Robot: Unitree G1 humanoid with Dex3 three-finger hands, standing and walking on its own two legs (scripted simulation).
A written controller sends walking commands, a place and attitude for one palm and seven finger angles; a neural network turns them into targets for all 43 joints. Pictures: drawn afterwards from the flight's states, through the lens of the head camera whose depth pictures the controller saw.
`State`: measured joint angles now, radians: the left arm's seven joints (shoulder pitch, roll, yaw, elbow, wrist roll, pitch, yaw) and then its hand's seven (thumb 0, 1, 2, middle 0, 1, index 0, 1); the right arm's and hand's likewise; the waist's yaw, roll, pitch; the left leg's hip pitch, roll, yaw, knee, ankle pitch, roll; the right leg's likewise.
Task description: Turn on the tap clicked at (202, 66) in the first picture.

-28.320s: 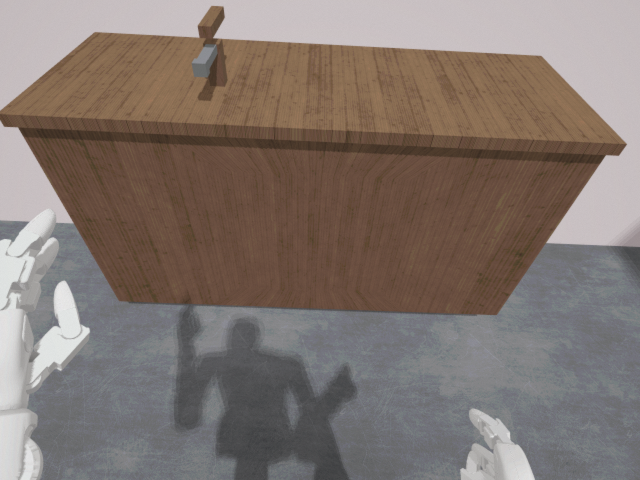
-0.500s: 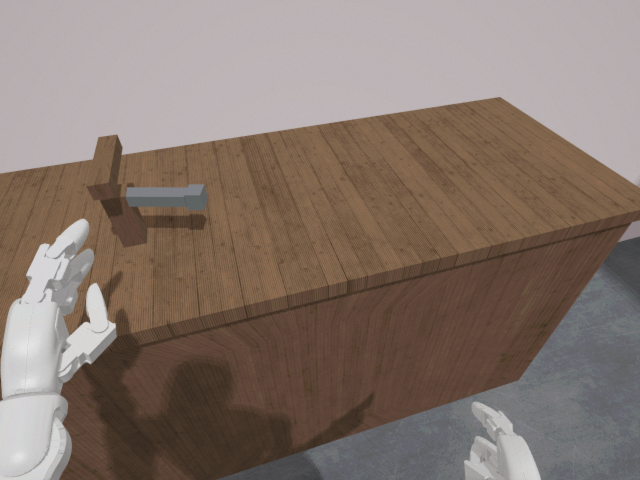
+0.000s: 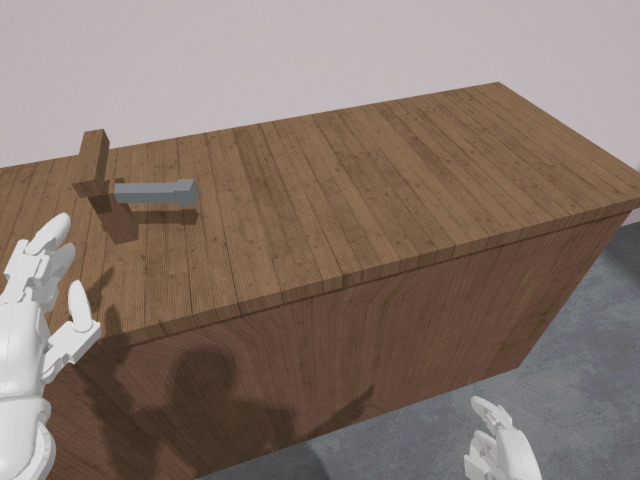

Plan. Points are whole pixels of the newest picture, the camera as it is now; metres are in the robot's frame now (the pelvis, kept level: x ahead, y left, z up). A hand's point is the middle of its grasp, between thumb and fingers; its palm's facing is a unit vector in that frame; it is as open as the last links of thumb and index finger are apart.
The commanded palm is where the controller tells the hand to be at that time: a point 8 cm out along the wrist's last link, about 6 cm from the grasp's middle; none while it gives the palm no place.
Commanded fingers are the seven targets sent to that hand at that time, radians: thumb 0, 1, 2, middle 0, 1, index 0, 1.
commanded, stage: step back with the hand held close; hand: left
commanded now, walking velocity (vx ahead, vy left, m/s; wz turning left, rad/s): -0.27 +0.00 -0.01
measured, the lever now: (186, 192) +0.46 +0.25 +0.12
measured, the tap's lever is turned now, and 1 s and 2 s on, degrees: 72 72 72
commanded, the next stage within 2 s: stop stepping back and stand still in 1.26 s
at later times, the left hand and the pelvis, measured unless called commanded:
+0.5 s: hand (70, 380) +0.16 +0.25 +0.14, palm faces +0.37 -0.82 -0.44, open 7.5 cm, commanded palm +0.11 +0.29 +0.17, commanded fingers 0.00 0.90 0.90 -0.20 -0.30 -0.20 -0.30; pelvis -0.05 +0.01 -0.02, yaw +0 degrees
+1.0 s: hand (9, 459) +0.10 +0.26 +0.15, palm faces +0.38 -0.82 -0.42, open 7.5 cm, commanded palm +0.03 +0.30 +0.17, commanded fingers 0.00 0.90 0.90 -0.20 -0.30 -0.20 -0.30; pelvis -0.11 +0.01 -0.02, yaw +3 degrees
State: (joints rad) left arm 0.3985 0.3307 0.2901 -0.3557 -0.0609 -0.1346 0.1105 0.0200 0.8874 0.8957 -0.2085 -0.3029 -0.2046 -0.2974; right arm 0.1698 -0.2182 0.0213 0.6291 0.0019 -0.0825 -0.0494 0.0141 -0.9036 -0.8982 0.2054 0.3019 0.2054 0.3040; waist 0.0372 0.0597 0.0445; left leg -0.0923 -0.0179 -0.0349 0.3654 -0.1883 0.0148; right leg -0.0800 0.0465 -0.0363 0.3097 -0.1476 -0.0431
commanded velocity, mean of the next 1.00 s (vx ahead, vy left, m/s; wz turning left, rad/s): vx -0.31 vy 0.00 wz -0.04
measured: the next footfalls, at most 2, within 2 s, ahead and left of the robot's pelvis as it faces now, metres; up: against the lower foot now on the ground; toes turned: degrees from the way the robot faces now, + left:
right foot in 0.68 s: -0.04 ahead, -0.09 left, +0.00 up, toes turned +6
left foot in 0.92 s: -0.04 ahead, +0.10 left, +0.00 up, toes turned +2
